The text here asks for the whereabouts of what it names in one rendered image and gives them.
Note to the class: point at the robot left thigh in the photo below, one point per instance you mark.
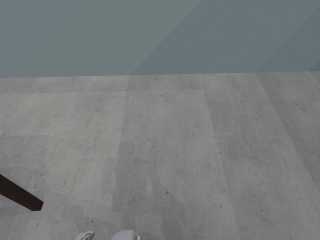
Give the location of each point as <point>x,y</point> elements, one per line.
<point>126,235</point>

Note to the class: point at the table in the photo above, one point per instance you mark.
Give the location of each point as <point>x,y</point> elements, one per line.
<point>17,194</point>

